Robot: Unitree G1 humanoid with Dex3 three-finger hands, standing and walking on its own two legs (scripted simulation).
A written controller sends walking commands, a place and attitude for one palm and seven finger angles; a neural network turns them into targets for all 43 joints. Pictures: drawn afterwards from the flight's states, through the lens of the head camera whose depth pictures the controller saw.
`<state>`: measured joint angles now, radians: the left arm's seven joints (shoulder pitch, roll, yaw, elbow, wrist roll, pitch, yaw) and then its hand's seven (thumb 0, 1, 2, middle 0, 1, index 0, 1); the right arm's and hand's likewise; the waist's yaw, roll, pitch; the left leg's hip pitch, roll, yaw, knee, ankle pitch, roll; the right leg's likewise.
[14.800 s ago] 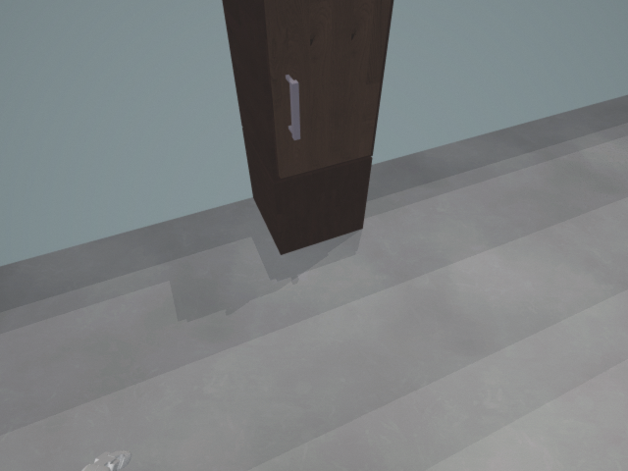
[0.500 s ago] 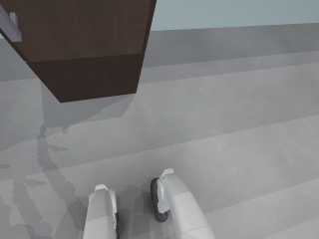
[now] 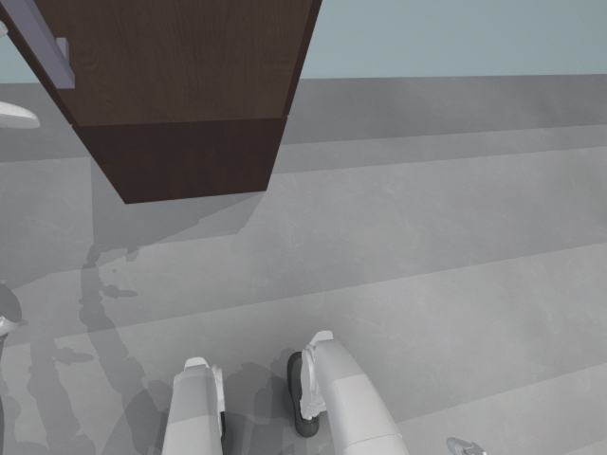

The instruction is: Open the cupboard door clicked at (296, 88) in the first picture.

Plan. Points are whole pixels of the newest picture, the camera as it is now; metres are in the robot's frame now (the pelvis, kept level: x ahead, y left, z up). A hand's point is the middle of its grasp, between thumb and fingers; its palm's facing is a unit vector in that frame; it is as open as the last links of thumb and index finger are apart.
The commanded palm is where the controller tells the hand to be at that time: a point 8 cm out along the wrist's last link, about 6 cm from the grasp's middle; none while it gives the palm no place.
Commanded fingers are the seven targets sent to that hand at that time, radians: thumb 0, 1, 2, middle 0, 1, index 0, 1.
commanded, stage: move the hooked fingers beside the handle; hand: left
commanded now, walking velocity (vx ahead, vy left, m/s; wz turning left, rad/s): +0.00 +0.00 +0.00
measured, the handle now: (31, 7) +0.61 +0.24 +0.06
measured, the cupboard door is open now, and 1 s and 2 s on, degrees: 0 0 0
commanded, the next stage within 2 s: slide the fingers in behind the handle in 0.28 s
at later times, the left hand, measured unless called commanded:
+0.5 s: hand out of the picture +0.55 +0.30 +0.04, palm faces +0.06 -1.00 -0.03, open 14.0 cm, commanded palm +0.54 +0.30 +0.04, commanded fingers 0.00 -0.50 0.30 -0.30 -1.20 -0.30 -1.20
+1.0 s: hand (15, 56) +0.55 +0.26 +0.05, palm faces +0.06 -1.00 -0.02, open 14.0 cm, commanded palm +0.54 +0.27 +0.04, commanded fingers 0.00 -0.50 0.30 -0.30 -1.20 -0.30 -1.20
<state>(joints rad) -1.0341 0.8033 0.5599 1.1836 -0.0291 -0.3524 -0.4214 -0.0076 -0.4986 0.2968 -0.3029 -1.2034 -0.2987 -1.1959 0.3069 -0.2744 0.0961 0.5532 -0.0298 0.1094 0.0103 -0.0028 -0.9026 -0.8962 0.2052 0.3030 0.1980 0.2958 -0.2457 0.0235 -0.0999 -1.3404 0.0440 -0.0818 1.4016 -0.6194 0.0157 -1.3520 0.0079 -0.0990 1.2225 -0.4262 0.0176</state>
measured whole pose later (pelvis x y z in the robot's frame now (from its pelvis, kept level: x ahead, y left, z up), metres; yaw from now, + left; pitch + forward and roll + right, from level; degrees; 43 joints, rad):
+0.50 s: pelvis +0.00 +0.00 -0.01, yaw -1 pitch +34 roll -8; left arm -1.06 0.87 0.58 1.18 -0.03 -0.31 -0.46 -0.01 -0.50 0.30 -0.30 -1.20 -0.30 -1.20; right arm 0.34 -0.28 0.11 0.56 -0.03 0.12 0.01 0.00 -0.90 -0.90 0.21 0.30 0.20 0.30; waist -0.26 0.02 -0.09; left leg -1.41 0.05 -0.08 1.44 -0.62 0.02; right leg -1.42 0.01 -0.10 1.25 -0.43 0.02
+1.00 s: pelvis +0.00 +0.00 +0.00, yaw +0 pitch +33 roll -7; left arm -1.02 0.75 0.54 1.17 -0.04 -0.36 -0.38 -0.01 -0.50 0.30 -0.30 -1.20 -0.30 -1.20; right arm 0.34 -0.25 0.10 0.57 -0.03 0.12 0.03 0.00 -0.90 -0.90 0.21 0.30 0.20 0.30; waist -0.25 0.04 -0.10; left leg -1.34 0.05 -0.07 1.39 -0.62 0.02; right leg -1.37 0.01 -0.08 1.23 -0.43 0.02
